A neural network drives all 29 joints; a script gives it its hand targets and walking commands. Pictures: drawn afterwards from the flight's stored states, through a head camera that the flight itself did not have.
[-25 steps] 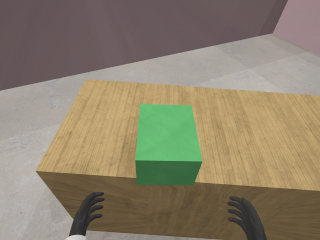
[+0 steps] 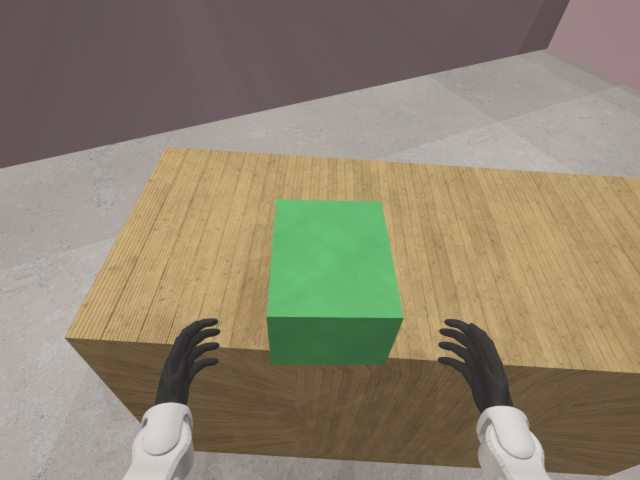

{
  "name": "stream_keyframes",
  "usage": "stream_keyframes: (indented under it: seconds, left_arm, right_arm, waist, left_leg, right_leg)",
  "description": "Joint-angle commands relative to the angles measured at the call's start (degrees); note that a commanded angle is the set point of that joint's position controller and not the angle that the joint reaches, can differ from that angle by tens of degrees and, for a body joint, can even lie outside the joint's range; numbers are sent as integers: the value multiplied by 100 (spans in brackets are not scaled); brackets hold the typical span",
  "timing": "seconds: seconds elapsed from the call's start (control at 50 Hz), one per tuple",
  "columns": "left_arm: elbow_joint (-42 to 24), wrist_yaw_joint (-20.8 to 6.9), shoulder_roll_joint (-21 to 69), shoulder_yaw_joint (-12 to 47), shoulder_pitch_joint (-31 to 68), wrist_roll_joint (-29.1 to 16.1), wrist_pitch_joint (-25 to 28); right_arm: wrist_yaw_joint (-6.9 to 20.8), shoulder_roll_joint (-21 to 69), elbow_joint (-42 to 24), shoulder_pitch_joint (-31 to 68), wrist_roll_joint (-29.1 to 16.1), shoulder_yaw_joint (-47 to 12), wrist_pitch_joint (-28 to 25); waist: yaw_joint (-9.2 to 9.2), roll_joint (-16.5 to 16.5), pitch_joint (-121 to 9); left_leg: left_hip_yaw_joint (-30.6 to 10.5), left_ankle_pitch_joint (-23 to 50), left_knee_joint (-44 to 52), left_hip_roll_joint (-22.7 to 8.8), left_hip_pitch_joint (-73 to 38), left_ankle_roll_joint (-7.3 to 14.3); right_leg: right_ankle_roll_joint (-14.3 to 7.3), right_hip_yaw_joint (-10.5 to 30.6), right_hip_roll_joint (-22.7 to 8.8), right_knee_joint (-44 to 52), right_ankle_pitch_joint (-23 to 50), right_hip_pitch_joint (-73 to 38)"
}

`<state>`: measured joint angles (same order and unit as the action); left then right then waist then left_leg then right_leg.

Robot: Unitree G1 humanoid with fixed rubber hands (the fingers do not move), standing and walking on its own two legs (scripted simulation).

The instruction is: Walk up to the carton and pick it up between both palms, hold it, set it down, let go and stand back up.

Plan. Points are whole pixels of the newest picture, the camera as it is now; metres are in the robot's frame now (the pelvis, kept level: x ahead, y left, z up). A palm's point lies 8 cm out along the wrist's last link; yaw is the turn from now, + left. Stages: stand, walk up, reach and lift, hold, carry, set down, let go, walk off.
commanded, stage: reach and lift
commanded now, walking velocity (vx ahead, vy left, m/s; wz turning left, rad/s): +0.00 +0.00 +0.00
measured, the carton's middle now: (328, 279) +0.44 -0.01 -0.05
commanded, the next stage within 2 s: none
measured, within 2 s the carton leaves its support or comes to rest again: neither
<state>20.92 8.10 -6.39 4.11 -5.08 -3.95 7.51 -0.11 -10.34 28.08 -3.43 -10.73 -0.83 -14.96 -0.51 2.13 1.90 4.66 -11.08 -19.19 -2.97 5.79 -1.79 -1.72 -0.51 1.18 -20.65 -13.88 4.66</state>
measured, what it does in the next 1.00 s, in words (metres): stands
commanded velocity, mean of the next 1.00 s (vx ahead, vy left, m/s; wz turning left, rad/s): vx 0.00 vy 0.00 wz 0.00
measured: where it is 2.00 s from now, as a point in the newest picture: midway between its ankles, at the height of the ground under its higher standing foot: outside the picture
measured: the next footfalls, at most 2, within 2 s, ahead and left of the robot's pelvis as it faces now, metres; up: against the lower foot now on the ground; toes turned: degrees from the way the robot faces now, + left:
none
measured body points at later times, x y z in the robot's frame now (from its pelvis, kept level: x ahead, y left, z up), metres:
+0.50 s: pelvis -0.01 +0.00 +0.00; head +0.01 +0.01 +0.45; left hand +0.33 +0.18 +0.05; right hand +0.34 -0.20 +0.06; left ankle -0.01 +0.14 -0.75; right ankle -0.03 -0.10 -0.75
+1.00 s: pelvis -0.01 +0.01 +0.00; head +0.03 +0.02 +0.45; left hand +0.41 +0.18 +0.10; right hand +0.42 -0.19 +0.10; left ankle -0.01 +0.14 -0.75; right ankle -0.03 -0.10 -0.75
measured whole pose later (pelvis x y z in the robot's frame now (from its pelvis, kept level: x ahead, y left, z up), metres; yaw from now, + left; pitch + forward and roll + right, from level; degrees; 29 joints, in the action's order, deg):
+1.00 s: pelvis -0.01 +0.01 +0.00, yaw -1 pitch +6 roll +0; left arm 33.8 6.7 -7.7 -6.0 37.8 -3.5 -15.6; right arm -3.3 -17.7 49.9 42.1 -17.7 -2.4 1.5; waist -1.2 1.1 -1.9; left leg 5.0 -9.7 -19.8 -3.7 15.7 -1.5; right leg -1.2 0.1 1.9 -18.3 -10.7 13.4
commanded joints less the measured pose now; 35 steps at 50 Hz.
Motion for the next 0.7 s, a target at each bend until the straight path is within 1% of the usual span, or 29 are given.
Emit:
stream_keyframes:
  seconds: [0.0, 0.12, 0.22, 0.3, 0.4, 0.48, 0.56, 0.68]
  left_arm:
    - [-1422, 37, -201, -218, 1443, -13, -193]
    - [-1501, -49, -119, -425, 1885, 76, -805]
    - [-1540, -155, -69, -618, 2354, 133, -1348]
    - [-1558, -179, -110, -736, 2915, 135, -1630]
    - [-1420, -142, -188, -826, 3661, 105, -1787]
    - [-1157, -128, -275, -900, 4219, 68, -1841]
    - [-861, -153, -355, -996, 4667, 86, -1875]
    - [-520, -222, -408, -1069, 5202, 154, -1963]
  right_arm:
    - [-77, -750, -1158, 1437, -82, 244, -42]
    - [-139, -868, -1108, 1936, -193, 180, 344]
    - [-217, -948, -1025, 2490, -278, 145, 678]
    - [-249, -1005, -958, 3086, -319, 160, 864]
    - [-256, -1062, -740, 3846, -318, 209, 1019]
    - [-271, -1114, -453, 4421, -329, 221, 1118]
    - [-313, -1187, -77, 4903, -382, 197, 1190]
    - [-373, -1351, 445, 5533, -510, 139, 1239]
  waist:
    - [23, 12, -1329]
    - [0, -11, -1498]
    - [-34, 21, -1513]
    - [-62, 30, -1597]
    - [-73, 42, -1837]
    - [-67, 69, -2153]
    - [-51, 42, -2466]
    - [-11, -71, -2771]
  left_leg:
    - [-212, 1227, 37, 318, -680, 66]
    - [-207, 1414, 88, 318, -868, 84]
    - [-183, 1395, 168, 320, -929, 127]
    - [-149, 1262, 197, 317, -899, 163]
    - [-118, 1017, 187, 306, -815, 216]
    - [-108, 958, 129, 309, -715, 250]
    - [-114, 1161, 28, 317, -655, 234]
    - [-142, 1651, -132, 311, -718, 132]
  right_leg:
    - [138, 258, 90, 186, 2233, 104]
    - [165, 258, 133, 253, 2391, 89]
    - [202, 252, 153, 321, 2355, 137]
    - [237, 235, 154, 337, 2222, 215]
    - [275, 221, 147, 311, 2025, 312]
    - [313, 227, 141, 255, 2072, 268]
    - [347, 222, 161, 184, 2370, 146]
    - [366, 139, 235, 139, 2777, 102]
